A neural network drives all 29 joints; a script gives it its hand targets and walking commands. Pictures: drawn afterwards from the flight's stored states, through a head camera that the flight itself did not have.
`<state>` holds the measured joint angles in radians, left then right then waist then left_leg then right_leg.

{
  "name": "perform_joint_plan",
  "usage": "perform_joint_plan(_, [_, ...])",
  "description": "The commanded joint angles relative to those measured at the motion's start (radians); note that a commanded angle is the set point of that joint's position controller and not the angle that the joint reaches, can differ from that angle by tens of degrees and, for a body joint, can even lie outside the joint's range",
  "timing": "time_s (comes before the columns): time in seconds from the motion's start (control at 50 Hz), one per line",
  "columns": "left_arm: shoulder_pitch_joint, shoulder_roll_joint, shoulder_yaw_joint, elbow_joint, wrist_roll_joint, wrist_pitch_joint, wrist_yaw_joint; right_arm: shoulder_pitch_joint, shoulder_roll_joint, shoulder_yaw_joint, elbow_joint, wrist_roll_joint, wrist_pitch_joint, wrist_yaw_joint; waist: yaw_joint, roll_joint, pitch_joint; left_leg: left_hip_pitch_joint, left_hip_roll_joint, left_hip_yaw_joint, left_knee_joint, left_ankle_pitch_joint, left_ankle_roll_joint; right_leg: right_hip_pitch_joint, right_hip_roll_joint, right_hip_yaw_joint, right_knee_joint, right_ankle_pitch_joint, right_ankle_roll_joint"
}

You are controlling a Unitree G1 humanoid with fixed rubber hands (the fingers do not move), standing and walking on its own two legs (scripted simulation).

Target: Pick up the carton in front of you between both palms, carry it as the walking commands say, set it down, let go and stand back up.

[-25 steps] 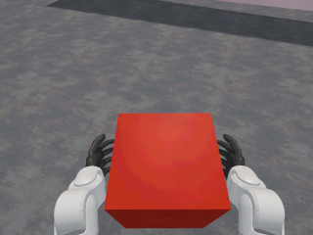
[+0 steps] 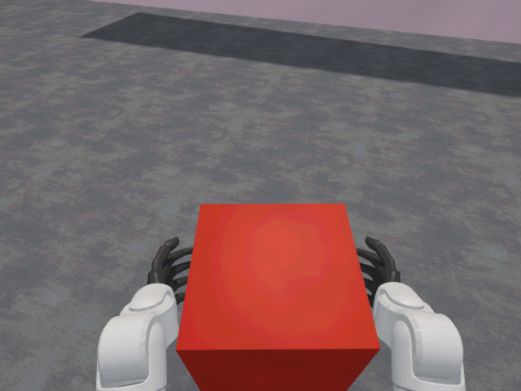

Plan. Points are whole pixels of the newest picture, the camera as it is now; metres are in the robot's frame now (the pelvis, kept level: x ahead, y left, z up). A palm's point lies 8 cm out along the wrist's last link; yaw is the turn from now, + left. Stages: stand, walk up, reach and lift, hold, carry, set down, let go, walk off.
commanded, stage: carry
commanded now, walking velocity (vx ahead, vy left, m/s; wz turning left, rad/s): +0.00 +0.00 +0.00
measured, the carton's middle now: (272, 306) +0.24 +0.00 +0.02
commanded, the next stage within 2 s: hold in 1.32 s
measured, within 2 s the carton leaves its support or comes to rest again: neither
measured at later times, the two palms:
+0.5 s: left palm (171, 293) +0.26 +0.15 +0.04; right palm (368, 292) +0.26 -0.15 +0.04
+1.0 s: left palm (170, 282) +0.28 +0.16 +0.04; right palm (361, 280) +0.28 -0.14 +0.04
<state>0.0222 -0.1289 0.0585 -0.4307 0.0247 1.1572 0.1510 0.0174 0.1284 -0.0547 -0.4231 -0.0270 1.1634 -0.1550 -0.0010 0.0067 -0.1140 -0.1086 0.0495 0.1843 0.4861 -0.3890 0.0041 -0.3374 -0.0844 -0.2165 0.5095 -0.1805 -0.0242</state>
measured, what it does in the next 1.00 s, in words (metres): stands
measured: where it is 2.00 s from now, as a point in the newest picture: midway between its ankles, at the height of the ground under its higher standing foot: outside the picture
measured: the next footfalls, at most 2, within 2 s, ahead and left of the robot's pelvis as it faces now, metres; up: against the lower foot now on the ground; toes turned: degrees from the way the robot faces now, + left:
none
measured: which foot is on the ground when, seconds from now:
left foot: down 0.00-1.00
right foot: down 0.00-1.00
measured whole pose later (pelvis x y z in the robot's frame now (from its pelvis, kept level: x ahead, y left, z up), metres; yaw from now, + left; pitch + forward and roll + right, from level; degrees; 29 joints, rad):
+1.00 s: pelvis -0.02 +0.01 +0.00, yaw +0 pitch +1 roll +0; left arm -0.23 -0.15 0.20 0.15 0.22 0.73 0.01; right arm -0.23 0.15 -0.19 0.15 -0.23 0.74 -0.02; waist 0.00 0.01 -0.05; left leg -0.18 0.04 0.18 0.54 -0.39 0.02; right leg -0.38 -0.10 -0.22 0.52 -0.16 -0.02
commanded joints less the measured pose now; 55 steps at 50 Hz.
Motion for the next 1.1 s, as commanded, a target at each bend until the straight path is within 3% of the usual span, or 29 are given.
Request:
perform_joint_plan(0.0, [-0.399, -0.571, -0.499, 0.026, -0.125, -0.050, -0.088, -0.409, 0.568, 0.508, 0.009, 0.124, -0.058, 0.090, -0.002, 0.001, -0.051, -0.143, 0.112, -0.104, -0.136, 0.147, 0.013, 0.134, -0.088, 0.121, -0.074, 0.123, 0.000])
perform_joint_plan(0.14, [-0.467, -0.608, -0.493, 0.131, -0.105, -0.148, -0.151, -0.484, 0.609, 0.503, 0.118, 0.102, -0.156, 0.150, 0.002, -0.008, -0.104, -0.140, 0.107, -0.106, -0.135, 0.107, 0.024, 0.163, -0.088, 0.118, -0.077, 0.105, 0.003])
perform_joint_plan(0.46, [-0.654, -0.710, -0.360, 0.543, 0.010, -0.462, -0.293, -0.655, 0.703, 0.365, 0.518, -0.012, -0.462, 0.286, 0.000, -0.008, -0.174, -0.110, 0.102, -0.106, -0.083, 0.196, 0.027, 0.170, -0.095, 0.118, -0.051, 0.194, -0.002])
perform_joint_plan(0.54, [-0.696, -0.772, -0.381, 0.600, 0.001, -0.530, -0.324, -0.707, 0.770, 0.399, 0.559, 0.000, -0.529, 0.318, 0.001, -0.009, -0.207, -0.095, 0.102, -0.108, -0.059, 0.249, 0.026, 0.178, -0.097, 0.117, -0.033, 0.242, -0.002])
perform_joint_plan(0.68, [-0.690, -0.852, -0.449, 0.526, -0.029, -0.490, -0.338, -0.705, 0.855, 0.478, 0.500, 0.040, -0.488, 0.337, -0.001, -0.012, -0.240, -0.082, 0.104, -0.104, -0.027, 0.333, 0.023, 0.190, -0.101, 0.109, -0.002, 0.319, -0.004])
perform_joint_plan(0.76, [-0.656, -0.841, -0.424, 0.529, -0.014, -0.448, -0.336, -0.668, 0.840, 0.444, 0.508, 0.026, -0.447, 0.335, -0.003, -0.005, -0.233, -0.079, 0.107, -0.096, -0.018, 0.372, 0.021, 0.182, -0.100, 0.099, 0.005, 0.341, -0.004])
perform_joint_plan(1.08, [-0.686, -0.865, -0.424, 0.542, -0.019, -0.448, -0.343, -0.695, 0.862, 0.431, 0.516, 0.024, -0.451, 0.342, -0.001, -0.003, -0.213, -0.092, 0.110, -0.102, -0.044, 0.317, 0.027, 0.176, -0.095, 0.097, -0.015, 0.267, 0.001])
